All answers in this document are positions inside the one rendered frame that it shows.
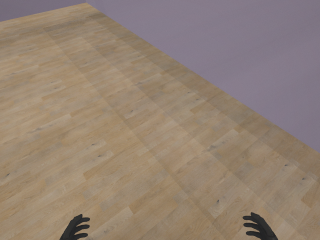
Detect left robot hand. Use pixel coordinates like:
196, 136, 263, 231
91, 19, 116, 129
59, 214, 90, 240

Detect right robot hand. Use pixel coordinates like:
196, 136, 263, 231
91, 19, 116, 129
242, 212, 278, 240

